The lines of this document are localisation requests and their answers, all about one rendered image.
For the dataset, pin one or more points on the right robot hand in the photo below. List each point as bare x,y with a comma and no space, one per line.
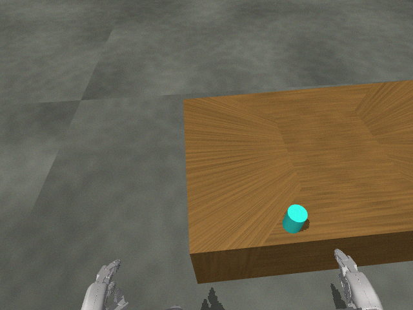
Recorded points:
357,289

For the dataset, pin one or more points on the left robot hand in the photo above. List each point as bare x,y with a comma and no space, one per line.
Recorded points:
98,292

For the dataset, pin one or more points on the can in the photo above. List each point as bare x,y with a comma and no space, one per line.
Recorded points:
294,218

